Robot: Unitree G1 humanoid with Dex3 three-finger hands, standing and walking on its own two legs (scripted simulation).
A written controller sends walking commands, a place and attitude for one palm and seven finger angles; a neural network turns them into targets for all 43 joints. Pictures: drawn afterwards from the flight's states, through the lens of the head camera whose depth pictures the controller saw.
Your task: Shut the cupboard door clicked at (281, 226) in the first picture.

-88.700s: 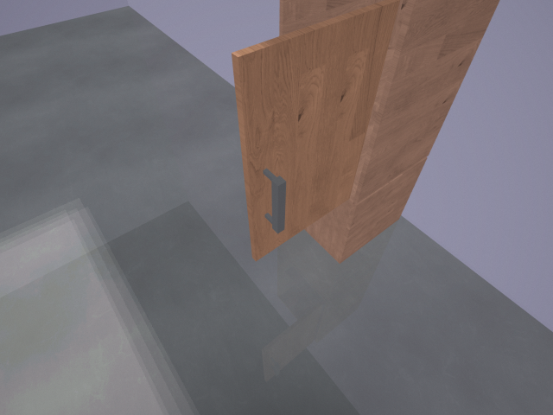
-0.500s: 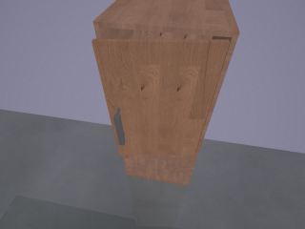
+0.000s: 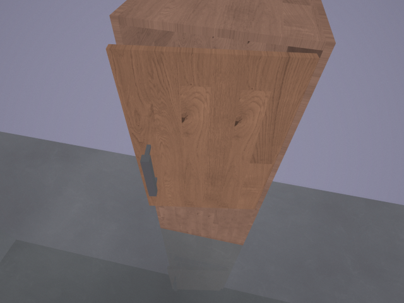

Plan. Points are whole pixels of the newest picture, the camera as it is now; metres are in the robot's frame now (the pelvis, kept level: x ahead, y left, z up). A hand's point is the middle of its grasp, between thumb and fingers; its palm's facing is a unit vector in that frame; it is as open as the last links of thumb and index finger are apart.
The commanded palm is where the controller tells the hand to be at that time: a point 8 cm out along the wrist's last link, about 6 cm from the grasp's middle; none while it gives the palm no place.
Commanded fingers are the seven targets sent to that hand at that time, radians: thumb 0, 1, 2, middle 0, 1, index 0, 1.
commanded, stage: come to a stop and stand still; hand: left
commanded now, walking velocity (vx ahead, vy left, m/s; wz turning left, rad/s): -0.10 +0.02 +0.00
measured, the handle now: (150, 171) +0.45 +0.17 -0.09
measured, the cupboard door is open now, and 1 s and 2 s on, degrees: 10 10 10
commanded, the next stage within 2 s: look again from close up in 0.68 s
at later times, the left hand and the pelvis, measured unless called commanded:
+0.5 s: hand out of the picture -0.02 +0.23 -0.16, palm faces -0.01 -0.97 -0.24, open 7.3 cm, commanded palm none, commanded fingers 0.00 0.90 0.90 -0.20 -0.30 -0.20 -0.30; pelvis -0.05 +0.05 +0.00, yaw -1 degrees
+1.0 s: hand out of the picture -0.01 +0.20 -0.16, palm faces -0.02 -0.98 -0.22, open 7.3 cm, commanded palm none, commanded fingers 0.00 0.90 0.90 -0.20 -0.30 -0.20 -0.30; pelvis -0.02 +0.02 +0.01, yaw -1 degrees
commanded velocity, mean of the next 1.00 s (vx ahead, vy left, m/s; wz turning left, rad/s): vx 0.00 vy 0.00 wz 0.00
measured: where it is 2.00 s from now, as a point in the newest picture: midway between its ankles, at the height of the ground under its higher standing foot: outside the picture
